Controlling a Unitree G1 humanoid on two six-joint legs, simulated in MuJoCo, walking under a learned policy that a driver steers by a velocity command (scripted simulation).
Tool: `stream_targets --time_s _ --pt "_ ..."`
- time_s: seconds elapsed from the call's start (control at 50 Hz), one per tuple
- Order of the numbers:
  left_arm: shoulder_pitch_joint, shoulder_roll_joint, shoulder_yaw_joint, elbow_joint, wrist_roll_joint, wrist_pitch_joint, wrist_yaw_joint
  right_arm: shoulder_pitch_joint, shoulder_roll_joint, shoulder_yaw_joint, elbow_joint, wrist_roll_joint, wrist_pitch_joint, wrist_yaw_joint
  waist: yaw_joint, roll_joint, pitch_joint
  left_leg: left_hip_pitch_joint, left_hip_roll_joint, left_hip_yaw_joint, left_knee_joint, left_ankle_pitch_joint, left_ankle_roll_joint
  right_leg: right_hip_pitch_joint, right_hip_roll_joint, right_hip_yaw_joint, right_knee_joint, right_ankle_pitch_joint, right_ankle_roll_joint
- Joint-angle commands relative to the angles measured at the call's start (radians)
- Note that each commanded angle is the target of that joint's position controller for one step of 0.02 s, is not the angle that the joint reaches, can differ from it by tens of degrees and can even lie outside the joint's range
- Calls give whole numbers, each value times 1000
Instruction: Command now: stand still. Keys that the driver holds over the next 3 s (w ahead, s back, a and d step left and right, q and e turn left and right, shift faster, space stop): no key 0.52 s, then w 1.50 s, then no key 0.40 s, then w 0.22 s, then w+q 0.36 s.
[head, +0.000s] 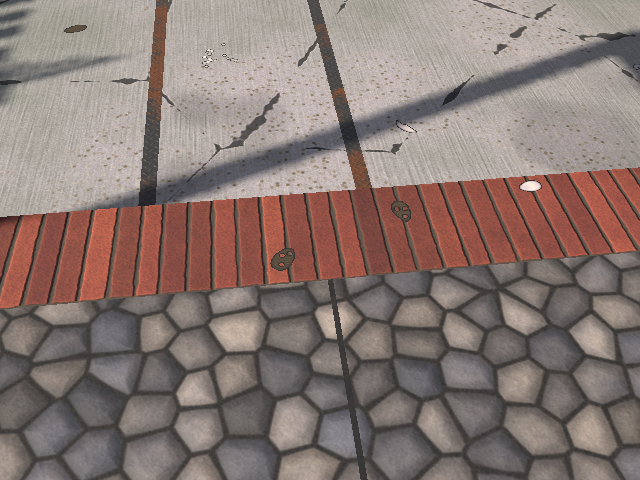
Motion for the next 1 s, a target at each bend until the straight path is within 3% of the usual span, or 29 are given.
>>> stream_targets --time_s 0.02,0.52,0.56,0.58,0.62,0.64,0.68,0.72,0.76,0.8,0.82,0.84,0.86,0.88,0.9,0.92,0.96,1.0 --pt "16 105 21 -11 -1 -11 4 -2 -117 -22 -24 1 -10 -5 -1 11 -16 -22 82 -91 -116 119 18 6 -26 10 -50 190 -11" --pt "46 90 -5 138 -5 -20 8 56 -109 -12 72 5 3 -13 -6 9 0 -5 70 -86 -130 144 24 -17 -26 -18 -74 170 -8" --pt "59 69 -11 150 -8 -18 9 78 -116 -15 85 8 7 -18 -11 36 -10 -7 68 -104 -171 -146 40 -35 12 -65 -33 -6 -14" --pt "45 71 -10 141 -12 -21 10 86 -152 -27 85 15 9 -22 -21 82 12 -16 98 -160 -207 -331 72 -92 42 -105 41 -126 -20" --pt "-18 76 -14 99 -16 -46 1 140 -211 -48 89 22 5 -27 -50 170 74 -32 277 -405 -333 -567 178 -237 13 -132 226 -186 -36" --pt "-44 78 -14 84 -21 -63 -7 148 -221 -55 86 18 -5 -29 -53 171 112 -52 345 -491 -374 -552 221 -292 -28 -115 320 -186 -45" --pt "-44 88 -6 77 -30 -89 -25 144 -197 -55 72 13 -26 -26 -41 129 124 21 387 -521 -383 -434 246 -421 -84 -84 458 -248 -64" --pt "-45 86 -3 74 -35 -110 -39 114 -178 -54 48 30 -34 -22 -23 91 98 59 338 -406 -367 -302 196 -404 -108 -97 347 -210 -79" --pt "-36 67 -4 81 -34 -123 -47 95 -192 -58 37 38 -29 -20 -6 104 55 -6 257 -263 -332 -189 161 -230 -71 -156 176 -126 -71" --pt "72 60 4 130 -33 -122 -53 88 -204 -60 32 46 -16 -17 46 94 18 -149 201 -178 -250 -187 146 29 -1 -235 30 51 -53" --pt "144 68 11 159 -33 -116 -50 94 -184 -53 30 43 -15 -14 73 72 3 -213 176 -161 -189 -200 133 133 22 -243 13 54 -48" --pt "216 86 18 174 -34 -112 -47 78 -137 -37 20 35 -20 -8 108 14 -7 -293 133 -111 -44 -156 100 234 -34 -153 -36 11 -67" --pt "320 163 31 177 -29 -110 -39 64 -51 -11 -2 11 -30 4 133 -218 -61 -399 45 18 340 -181 26 315 -258 168 -166 -131 -137" --pt "374 252 42 186 -9 -123 -56 63 -50 -17 -44 32 -50 1 120 -321 -51 -591 -28 -24 571 -299 25 329 -419 572 -321 -378 -285" --pt "275 201 25 163 -9 -141 -65 39 -114 -27 -53 53 -66 2 80 -167 42 -671 53 -98 701 -235 44 256 -435 574 -336 -474 -302" --pt "192 148 9 132 -12 -151 -70 31 -138 -34 -52 59 -76 9 53 -118 91 -700 95 -107 718 -117 60 218 -384 450 -336 -405 -265" --pt "115 120 -5 99 -12 -151 -80 30 -150 -46 -39 33 -83 12 20 -81 83 -650 146 -80 638 34 50 188 -293 237 -340 -124 -204" --pt "161 92 -16 108 -4 -140 -74 14 -127 -48 -36 24 -76 22 26 -97 59 -589 159 -39 576 118 25 174 -231 94 -342 112 -182"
